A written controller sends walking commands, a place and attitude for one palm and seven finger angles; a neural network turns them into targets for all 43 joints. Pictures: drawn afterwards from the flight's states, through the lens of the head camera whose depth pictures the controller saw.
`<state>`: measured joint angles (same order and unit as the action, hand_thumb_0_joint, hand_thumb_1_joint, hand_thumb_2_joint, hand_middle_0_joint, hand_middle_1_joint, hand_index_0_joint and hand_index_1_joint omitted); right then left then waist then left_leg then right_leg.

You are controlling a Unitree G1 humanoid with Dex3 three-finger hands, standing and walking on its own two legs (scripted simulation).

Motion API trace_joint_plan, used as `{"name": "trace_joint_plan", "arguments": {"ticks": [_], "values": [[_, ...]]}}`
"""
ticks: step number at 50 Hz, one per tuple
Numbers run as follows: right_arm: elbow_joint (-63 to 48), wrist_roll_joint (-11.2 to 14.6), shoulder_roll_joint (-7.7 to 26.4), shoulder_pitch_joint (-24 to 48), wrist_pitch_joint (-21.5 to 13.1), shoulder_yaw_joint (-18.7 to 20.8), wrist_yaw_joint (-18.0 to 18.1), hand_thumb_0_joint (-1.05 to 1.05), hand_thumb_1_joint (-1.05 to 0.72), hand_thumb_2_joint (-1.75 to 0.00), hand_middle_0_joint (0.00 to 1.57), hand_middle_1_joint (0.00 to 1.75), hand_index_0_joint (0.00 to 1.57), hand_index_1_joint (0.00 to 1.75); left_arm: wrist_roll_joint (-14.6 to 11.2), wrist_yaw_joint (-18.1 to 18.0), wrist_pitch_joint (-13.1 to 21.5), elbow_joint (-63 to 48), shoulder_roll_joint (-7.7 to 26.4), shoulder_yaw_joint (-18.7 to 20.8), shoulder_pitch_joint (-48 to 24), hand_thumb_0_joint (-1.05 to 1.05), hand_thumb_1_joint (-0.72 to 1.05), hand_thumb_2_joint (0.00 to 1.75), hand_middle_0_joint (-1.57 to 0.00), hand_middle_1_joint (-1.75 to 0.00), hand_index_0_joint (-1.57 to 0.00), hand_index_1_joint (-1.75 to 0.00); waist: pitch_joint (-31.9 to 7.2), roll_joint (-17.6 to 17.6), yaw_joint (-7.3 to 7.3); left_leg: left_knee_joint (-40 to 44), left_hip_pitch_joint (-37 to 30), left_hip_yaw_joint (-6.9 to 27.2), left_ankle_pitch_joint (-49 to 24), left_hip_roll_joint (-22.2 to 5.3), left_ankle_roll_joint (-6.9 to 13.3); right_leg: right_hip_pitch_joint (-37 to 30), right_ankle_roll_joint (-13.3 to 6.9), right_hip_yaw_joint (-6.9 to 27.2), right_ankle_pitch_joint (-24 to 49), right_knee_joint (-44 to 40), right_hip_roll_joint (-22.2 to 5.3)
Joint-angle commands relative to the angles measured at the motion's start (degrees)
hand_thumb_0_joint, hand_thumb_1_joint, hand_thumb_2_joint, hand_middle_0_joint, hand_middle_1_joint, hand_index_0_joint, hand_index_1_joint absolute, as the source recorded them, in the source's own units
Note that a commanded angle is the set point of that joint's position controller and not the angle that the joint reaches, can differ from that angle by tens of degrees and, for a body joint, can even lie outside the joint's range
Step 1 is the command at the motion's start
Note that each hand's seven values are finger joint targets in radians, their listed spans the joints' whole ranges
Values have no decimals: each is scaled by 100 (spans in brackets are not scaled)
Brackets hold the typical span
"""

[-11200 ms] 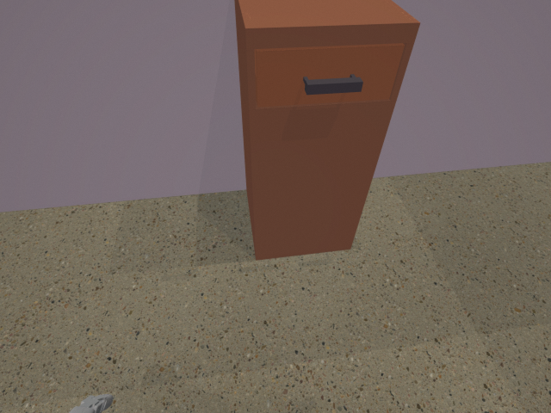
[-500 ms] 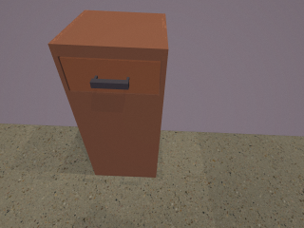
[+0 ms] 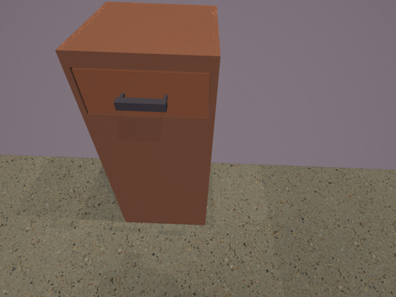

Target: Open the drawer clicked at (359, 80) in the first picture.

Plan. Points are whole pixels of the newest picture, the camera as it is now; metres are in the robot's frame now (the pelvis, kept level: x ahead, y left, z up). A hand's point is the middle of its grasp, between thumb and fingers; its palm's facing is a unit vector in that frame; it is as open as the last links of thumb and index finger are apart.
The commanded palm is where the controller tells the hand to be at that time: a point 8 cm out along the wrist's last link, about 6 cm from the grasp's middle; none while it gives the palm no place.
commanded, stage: shuffle to correct the standing spot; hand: left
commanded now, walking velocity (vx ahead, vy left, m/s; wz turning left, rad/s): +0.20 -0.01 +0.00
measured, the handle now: (142, 100) +0.62 +0.20 +0.07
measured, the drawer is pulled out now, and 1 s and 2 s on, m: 0.00 0.00 0.00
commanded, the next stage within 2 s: come to a stop and stand still in 0.30 s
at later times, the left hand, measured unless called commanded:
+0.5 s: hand out of the picture +0.14 +0.21 -0.17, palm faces +0.03 -0.98 -0.18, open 7.3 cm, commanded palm none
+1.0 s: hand (115, 283) +0.20 +0.22 -0.19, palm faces +0.09 -0.98 -0.18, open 7.3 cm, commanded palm none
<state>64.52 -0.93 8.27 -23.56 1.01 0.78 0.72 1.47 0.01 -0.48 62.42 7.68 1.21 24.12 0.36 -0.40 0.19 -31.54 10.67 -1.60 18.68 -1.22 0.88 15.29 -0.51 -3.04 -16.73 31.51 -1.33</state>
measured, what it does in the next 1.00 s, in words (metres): walks ahead: left foot, then right foot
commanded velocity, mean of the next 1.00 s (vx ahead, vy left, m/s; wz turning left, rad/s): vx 0.00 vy -0.02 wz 0.00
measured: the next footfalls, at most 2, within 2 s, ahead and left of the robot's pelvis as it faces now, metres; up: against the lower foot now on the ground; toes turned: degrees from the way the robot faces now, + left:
left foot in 0.26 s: +0.10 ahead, +0.12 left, +0.00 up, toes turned +8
right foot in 0.62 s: +0.26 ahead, -0.11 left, +0.00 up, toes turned -6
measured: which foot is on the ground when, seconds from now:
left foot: down 0.00-0.04, up 0.06-0.24, down 0.26-0.64, up 0.66-0.94, down 0.96-1.00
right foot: down 0.00-0.26, up 0.28-0.60, down 0.62-0.96, up 0.98-1.00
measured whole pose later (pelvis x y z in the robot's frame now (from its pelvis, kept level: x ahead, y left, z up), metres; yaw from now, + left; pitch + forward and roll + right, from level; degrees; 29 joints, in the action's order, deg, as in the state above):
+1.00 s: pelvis +0.11 +0.03 -0.02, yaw +2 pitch -2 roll -1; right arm 56.7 -1.1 9.7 -11.4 0.7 3.6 0.9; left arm 1.0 -2.3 -3.3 54.6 10.2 3.2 8.7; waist 3.1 2.1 0.4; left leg -39.0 16.6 -2.9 21.1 -1.2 0.3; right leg 26.0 0.8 -3.8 -16.8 39.4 -3.8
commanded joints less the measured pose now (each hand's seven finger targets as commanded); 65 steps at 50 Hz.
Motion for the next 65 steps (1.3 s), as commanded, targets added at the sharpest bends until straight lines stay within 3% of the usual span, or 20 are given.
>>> {"name": "trace_joint_plan", "arguments": {"ticks": [1, 3, 11, 13, 14, 18, 22, 26, 29, 30, 32, 34, 37, 46, 47, 48, 50, 55, 61, 65], "values": [[-497, 21, 430, 317, -170, 103, 51, 0, -90, -90, 20, 30, 20, 30, -7, -110, 207, -92, 696, 231, 831, 0, 90, 90, -20, -30, -20, -30, 1062, 1015, -387, -308, 2435, 57, 1331, 90, 214, -967, -594, 1849, -2003, -1546, -1056], [-639, -1, 406, 629, -206, 151, -9, 0, -90, -90, 20, 30, 20, 30, -45, -194, 281, -2, 835, 291, 1122, 0, 90, 90, -20, -30, -20, -30, 924, 1265, -405, -2191, 2548, -51, 1029, -80, 215, -821, -1121, 2928, -2203, -2460, -1857], [-204, 7, 163, -595, -353, 127, -24, 0, -90, -90, 20, 30, 20, 30, -8, -143, 234, -212, 421, 231, 110, 0, 90, 90, -20, -30, -20, -30, 461, -55, 392, 336, -747, -484, -209, -95, -15, 1271, -495, 396, -1053, -707, -676], [-121, -68, 1036, -1223, -385, 346, 75, 0, -90, -90, 20, 30, 20, 30, -27, -91, 204, -501, -2, 156, -50, 0, 90, 90, -20, -30, -20, -30, 586, -2021, 573, 2277, -873, 2598, 1597, -2129, 791, 2446, -21, -373, -1575, 1810, 120], [-181, -58, 1126, -986, -355, 381, 113, 0, -90, -90, 20, 30, 20, 30, 27, -61, 193, -669, 135, 201, -415, 0, 90, 90, -20, -30, -20, -30, 881, -1143, 523, 2494, -516, 2793, 1904, -2443, 1188, 2580, -101, 98, -1292, 2521, -259], [-363, -52, 563, -225, -542, 156, 129, 0, -90, -90, 20, 30, 20, 30, 60, 39, 226, -466, 21, 190, -341, 0, 90, 90, -20, -30, -20, -30, 898, -219, 100, 2242, -85, 1290, -707, -1774, 1002, 2261, 48, 205, -4, 3010, -615], [-248, -46, 507, -322, -599, 111, 186, 0, -90, -90, 20, 30, 20, 30, -4, 29, 171, -515, -41, 125, -530, 0, 90, 90, -20, -30, -20, -30, 475, -448, 73, 1710, -563, 140, -3784, -1372, 853, 1675, 165, -128, 279, 1881, -436], [-150, -55, 522, -258, -451, 114, 251, 0, -90, -90, 20, 30, 20, 30, -45, -82, 105, -556, 31, 89, -735, 0, 90, 90, -20, -30, -20, -30, 283, -756, 93, 1072, -550, -146, -5373, -1270, 589, 723, 110, -278, 651, 623, -154], [-174, 2, 637, -159, -312, 230, 247, 0, -90, -90, 20, 30, 20, 30, -22, -136, 112, -531, 463, 180, -277, 0, 90, 90, -20, -30, -20, -30, 61, -448, -176, 257, -436, -78, -4451, -1098, 331, -274, 79, -263, 1720, -471, -163], [-207, 40, 540, -248, -274, 262, 231, 0, -90, -90, 20, 30, 20, 30, -1, -192, 143, -520, 765, 252, -116, 0, 90, 90, -20, -30, -20, -30, -185, 3, -188, -237, 163, -201, -3461, -828, 123, -1023, -53, 170, 3936, -241, -586], [-236, 134, 229, -524, -172, 329, 204, 0, -90, -90, 20, 30, 20, 30, -16, -253, 205, -417, 1326, 361, 212, 0, 90, 90, -20, -30, -20, -30, -1021, 988, -185, -2302, 1057, -383, 1477, 161, -179, -2135, -1164, 1244, 7890, -49, -2365], [-335, 129, 167, 64, -44, 323, 215, 0, -90, -90, 20, 30, 20, 30, -28, -337, 168, -535, 1155, 357, -164, 0, 90, 90, -20, -30, -20, -30, -738, 1133, -245, -3498, 1347, 147, 1818, 62, -181, -1495, -1413, 1222, 7145, -384, -2312], [-370, 69, 201, 285, 162, 363, 128, 0, -90, -90, 20, 30, 20, 30, -27, -379, 39, -824, 962, 324, -1031, 0, 90, 90, -20, -30, -20, -30, -231, 910, 14, -3682, 1311, 227, 1303, -38, -281, -345, -1132, 698, 5067, -829, -1946], [-524, 8, 264, -212, 49, 331, 18, 0, -90, -90, 20, 30, 20, 30, 24, -291, -157, -1130, 1066, 419, -1512, 0, 90, 90, -20, -30, -20, -30, -334, 733, 316, 87, -430, -241, -198, 5, -183, 935, -520, 787, -89, -803, -1294], [-551, -5, 552, -266, -6, 359, 34, 0, -90, -90, 20, 30, 20, 30, -29, -260, -212, -1171, 769, 349, -1372, 0, 90, 90, -20, -30, -20, -30, -156, -358, 319, 975, -477, 490, 147, -416, -80, 1380, -231, 483, -828, -30, -758], [-737, -77, 1082, -7, -50, 447, 54, 0, -90, -90, 20, 30, 20, 30, -95, -236, -254, -1265, 362, 263, -1318, 0, 90, 90, -20, -30, -20, -30, 297, -2132, 313, 2151, 518, 2223, 969, -1718, 258, 1754, 175, -13, -1412, 1134, -36], [-1128, -151, 1151, 1159, -65, 327, 94, 0, -90, -90, 20, 30, 20, 30, -51, -161, -262, -1223, 597, 296, -1324, 0, 90, 90, -20, -30, -20, -30, 687, -1474, -67, 2828, 2133, 2418, 2051, -1989, 845, 851, 174, 657, -685, 2047, -227], [-908, -86, 917, 871, -191, 256, 181, 0, -90, -90, 20, 30, 20, 30, 31, -14, -144, -635, 500, 222, -713, 0, 90, 90, -20, -30, -20, -30, 442, -443, -6, 2217, 217, 1163, 631, -1256, 544, 1419, 274, 334, -78, 2277, -24], [-489, -98, 957, 4, -190, 284, 218, 0, -90, -90, 20, 30, 20, 30, 15, 2, -98, -671, 430, 130, -973, 0, 90, 90, -20, -30, -20, -30, 345, -749, 380, 2016, -706, 1282, -631, -1558, 785, 1197, 258, 175, -789, 1067, -176], [-346, -60, 981, 159, -166, 263, 202, 0, -90, -90, 20, 30, 20, 30, -57, -40, -62, -383, 305, 79, -476, 0, 90, 90, -20, -30, -20, -30, 95, -834, 145, 1602, -165, 1001, -1222, -1316, 639, -80, 157, 0, -442, -273, -31]]}}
